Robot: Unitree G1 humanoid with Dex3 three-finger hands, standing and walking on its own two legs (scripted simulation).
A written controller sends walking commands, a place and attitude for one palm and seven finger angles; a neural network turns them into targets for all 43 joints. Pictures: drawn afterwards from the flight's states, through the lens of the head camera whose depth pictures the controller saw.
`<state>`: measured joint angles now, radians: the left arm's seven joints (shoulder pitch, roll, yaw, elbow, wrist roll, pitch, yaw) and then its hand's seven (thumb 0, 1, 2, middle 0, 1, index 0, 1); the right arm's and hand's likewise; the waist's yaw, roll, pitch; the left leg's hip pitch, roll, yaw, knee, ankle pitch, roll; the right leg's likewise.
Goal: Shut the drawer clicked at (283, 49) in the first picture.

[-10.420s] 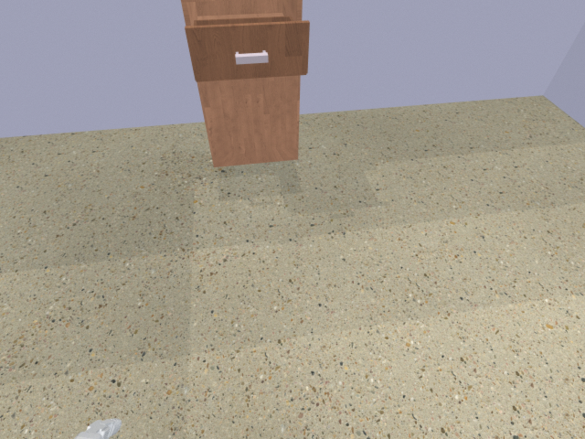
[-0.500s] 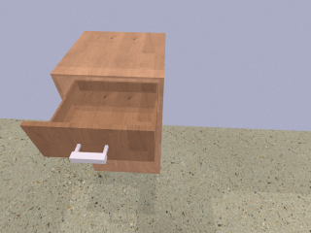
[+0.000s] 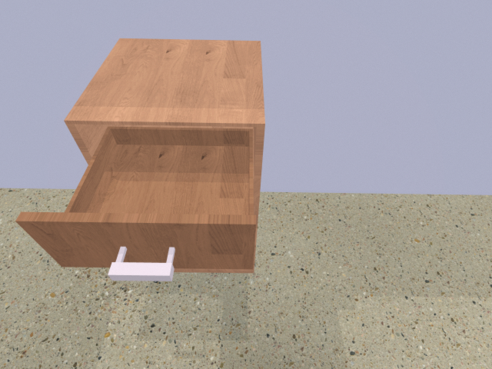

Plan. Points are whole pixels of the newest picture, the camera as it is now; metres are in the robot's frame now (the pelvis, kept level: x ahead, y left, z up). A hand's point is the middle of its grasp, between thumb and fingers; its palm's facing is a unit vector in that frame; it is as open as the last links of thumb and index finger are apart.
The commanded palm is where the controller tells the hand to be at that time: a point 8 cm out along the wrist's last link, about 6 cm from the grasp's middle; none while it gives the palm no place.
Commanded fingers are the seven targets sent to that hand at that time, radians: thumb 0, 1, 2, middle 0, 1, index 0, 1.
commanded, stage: come to a stop and stand still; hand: left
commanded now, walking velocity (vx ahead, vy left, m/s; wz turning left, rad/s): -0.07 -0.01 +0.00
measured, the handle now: (144, 261) +0.32 +0.21 -0.06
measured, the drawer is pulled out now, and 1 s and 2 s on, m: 0.28 0.28 0.28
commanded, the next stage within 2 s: look again from close up in 0.80 s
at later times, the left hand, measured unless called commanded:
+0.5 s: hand out of the picture -0.02 +0.11 -0.17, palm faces +0.03 -0.98 -0.19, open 7.3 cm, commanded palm none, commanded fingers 0.00 0.90 0.90 -0.20 -0.30 -0.20 -0.30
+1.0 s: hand out of the picture -0.05 +0.08 -0.17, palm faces +0.04 -0.98 -0.17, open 7.4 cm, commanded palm none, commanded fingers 0.00 0.90 0.90 -0.20 -0.30 -0.20 -0.30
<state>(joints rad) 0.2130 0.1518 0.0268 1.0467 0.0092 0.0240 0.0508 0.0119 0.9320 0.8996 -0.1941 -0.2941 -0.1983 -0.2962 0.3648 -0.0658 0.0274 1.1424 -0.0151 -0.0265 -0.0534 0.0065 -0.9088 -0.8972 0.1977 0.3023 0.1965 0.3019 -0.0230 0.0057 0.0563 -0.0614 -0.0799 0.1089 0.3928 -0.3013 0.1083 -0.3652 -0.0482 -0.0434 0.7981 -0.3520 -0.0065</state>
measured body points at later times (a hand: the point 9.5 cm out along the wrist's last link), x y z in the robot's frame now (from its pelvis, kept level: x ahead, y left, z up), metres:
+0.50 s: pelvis -0.01 -0.06 +0.00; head -0.01 -0.06 +0.45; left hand -0.02 +0.16 -0.15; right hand -0.03 -0.27 -0.16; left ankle -0.05 +0.04 -0.74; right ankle +0.02 -0.14 -0.74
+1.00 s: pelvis -0.02 -0.07 +0.00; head -0.01 -0.08 +0.45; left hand -0.05 +0.13 -0.16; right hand -0.07 -0.26 -0.17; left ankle -0.05 +0.04 -0.74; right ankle +0.02 -0.14 -0.74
